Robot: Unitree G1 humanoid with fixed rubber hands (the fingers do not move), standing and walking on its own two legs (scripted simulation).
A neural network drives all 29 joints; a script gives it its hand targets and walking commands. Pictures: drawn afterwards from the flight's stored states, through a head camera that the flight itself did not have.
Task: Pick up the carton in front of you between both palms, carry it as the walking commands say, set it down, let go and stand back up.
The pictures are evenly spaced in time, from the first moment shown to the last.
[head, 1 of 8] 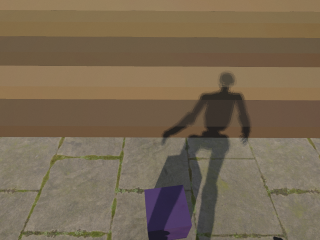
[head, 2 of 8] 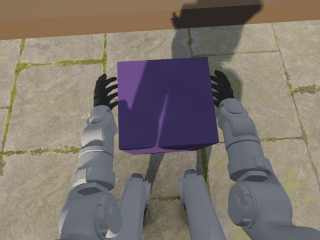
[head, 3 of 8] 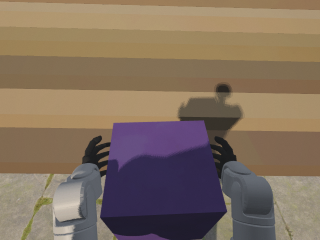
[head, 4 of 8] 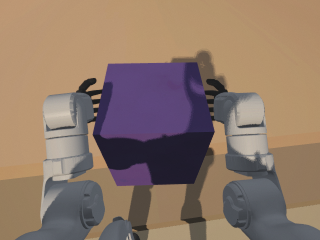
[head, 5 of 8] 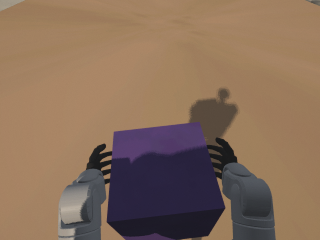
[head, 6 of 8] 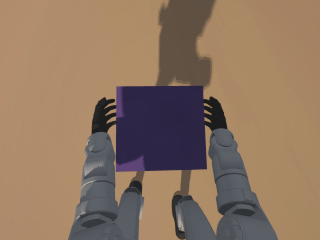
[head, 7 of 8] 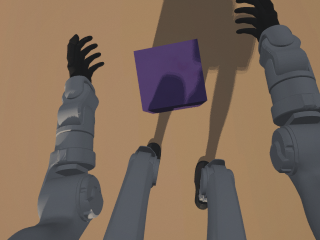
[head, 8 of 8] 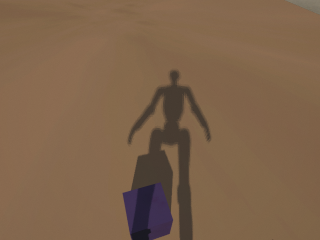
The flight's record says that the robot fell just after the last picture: no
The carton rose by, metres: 1.73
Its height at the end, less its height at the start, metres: +0.97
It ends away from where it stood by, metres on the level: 4.66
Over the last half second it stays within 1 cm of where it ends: yes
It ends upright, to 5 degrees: yes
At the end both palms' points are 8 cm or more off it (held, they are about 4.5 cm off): yes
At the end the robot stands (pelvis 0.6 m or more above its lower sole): yes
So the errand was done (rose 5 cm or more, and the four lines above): yes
